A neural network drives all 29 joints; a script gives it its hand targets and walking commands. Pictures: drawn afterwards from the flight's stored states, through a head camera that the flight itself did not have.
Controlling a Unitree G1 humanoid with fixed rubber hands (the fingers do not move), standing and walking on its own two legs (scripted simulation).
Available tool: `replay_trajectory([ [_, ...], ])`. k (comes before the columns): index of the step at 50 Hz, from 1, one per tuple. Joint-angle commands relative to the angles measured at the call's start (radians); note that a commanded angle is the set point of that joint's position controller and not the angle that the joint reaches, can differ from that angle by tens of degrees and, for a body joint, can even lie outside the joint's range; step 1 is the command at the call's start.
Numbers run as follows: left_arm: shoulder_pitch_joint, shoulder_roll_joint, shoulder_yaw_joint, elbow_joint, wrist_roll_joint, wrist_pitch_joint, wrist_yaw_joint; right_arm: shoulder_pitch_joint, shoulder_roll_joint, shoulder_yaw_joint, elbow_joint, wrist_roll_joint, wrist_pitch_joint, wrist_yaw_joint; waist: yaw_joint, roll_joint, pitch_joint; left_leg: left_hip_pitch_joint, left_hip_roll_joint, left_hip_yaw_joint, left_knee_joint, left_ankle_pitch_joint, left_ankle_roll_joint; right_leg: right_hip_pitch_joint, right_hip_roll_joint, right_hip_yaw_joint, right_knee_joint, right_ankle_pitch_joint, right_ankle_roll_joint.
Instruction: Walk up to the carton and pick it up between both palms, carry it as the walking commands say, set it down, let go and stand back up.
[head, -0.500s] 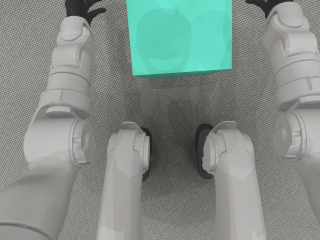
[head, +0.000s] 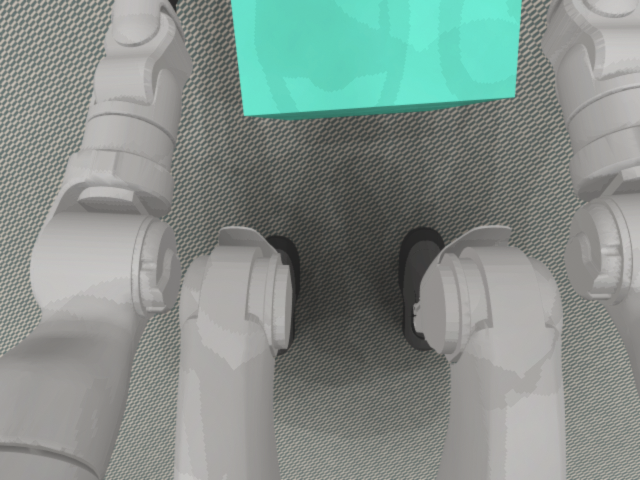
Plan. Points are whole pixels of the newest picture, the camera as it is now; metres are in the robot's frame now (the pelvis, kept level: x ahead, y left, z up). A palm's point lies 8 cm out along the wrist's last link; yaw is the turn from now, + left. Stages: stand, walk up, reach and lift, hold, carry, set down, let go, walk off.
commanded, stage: reach and lift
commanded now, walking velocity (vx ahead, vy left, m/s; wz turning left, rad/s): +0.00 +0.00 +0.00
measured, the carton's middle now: (361, 10) +0.53 -0.02 -0.23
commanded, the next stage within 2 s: none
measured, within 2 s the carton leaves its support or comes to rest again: leaves its support in 1.32 s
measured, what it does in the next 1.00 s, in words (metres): stands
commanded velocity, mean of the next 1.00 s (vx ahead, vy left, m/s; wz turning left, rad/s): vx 0.00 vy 0.00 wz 0.00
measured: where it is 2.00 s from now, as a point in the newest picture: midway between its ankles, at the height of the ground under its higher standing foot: (348, 310)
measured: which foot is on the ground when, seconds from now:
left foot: down 0.00-1.00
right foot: down 0.00-1.00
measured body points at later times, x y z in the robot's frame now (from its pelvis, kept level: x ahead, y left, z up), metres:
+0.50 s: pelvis +0.00 +0.00 +0.01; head +0.37 -0.01 +0.26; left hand +0.56 +0.14 -0.17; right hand +0.56 -0.17 -0.17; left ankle +0.11 +0.12 -0.34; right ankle +0.11 -0.12 -0.34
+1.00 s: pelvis +0.00 -0.01 -0.01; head +0.36 -0.01 +0.26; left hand +0.56 +0.13 -0.17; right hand +0.56 -0.17 -0.17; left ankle +0.11 +0.12 -0.34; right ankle +0.11 -0.12 -0.34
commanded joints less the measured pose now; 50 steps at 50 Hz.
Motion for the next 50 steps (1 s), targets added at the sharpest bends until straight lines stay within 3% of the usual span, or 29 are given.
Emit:
replay_trajectory([
  [1, -0.244, 0.118, 0.014, -0.086, 0.001, -0.017, -0.001, -0.256, -0.118, -0.010, -0.085, -0.001, -0.016, 0.002, 0.001, -0.031, -1.285, 0.580, 0.016, 0.064, -0.181, 0.344, -0.007, 0.690, -0.010, -0.058, -0.145, 0.324, 0.004],
  [11, -0.256, 0.088, 0.020, -0.022, 0.017, -0.026, -0.012, -0.274, -0.068, -0.015, -0.029, -0.030, -0.019, 0.008, 0.005, -0.039, -1.185, 0.508, 0.008, 0.061, -0.197, 0.291, -0.006, 0.643, -0.002, -0.048, -0.166, 0.284, 0.002],
  [26, -0.299, 0.015, -0.011, -0.031, 0.038, -0.039, 0.017, -0.314, 0.007, 0.001, -0.040, -0.056, -0.032, -0.022, 0.006, -0.038, -1.239, 0.541, -0.018, 0.063, -0.198, 0.314, -0.011, 0.705, 0.026, -0.051, -0.170, 0.318, 0.005],
  [32, -0.322, -0.080, -0.041, -0.049, 0.049, -0.043, 0.016, -0.340, 0.115, 0.050, -0.065, -0.045, -0.034, -0.010, 0.025, -0.042, -1.227, 0.557, -0.028, 0.063, -0.202, 0.325, -0.010, 0.703, 0.041, -0.053, -0.170, 0.322, 0.005],
  [37, -0.403, -0.332, -0.094, -0.064, 0.057, -0.036, -0.041, -0.422, 0.364, 0.091, -0.081, -0.062, -0.025, 0.041, 0.019, -0.037, -1.211, 0.551, -0.043, 0.067, -0.195, 0.331, -0.009, 0.679, 0.060, -0.061, -0.163, 0.326, 0.000],
  [43, -0.582, -0.849, -0.132, -0.092, 0.120, 0.027, -0.203, -0.557, 0.911, 0.122, -0.095, -0.136, 0.039, 0.192, 0.008, -0.032, -1.156, 0.478, -0.073, 0.081, -0.163, 0.285, 0.000, 0.611, 0.090, -0.072, -0.145, 0.289, -0.014],
  [50, -0.578, -1.009, -0.100, -0.129, 0.181, 0.099, -0.276, -0.550, 1.058, 0.090, -0.161, -0.159, 0.108, 0.277, 0.023, 0.000, -1.141, 0.435, -0.081, 0.101, -0.143, 0.249, 0.018, 0.535, 0.094, -0.071, -0.135, 0.249, -0.021],
])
